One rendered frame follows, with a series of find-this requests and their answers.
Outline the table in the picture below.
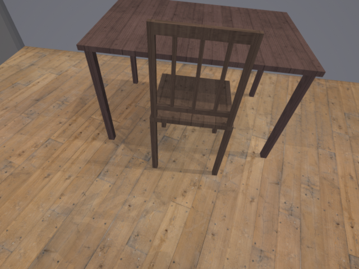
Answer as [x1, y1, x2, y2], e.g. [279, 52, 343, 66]
[76, 0, 326, 158]

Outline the chair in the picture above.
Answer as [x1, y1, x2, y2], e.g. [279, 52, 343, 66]
[146, 19, 264, 175]

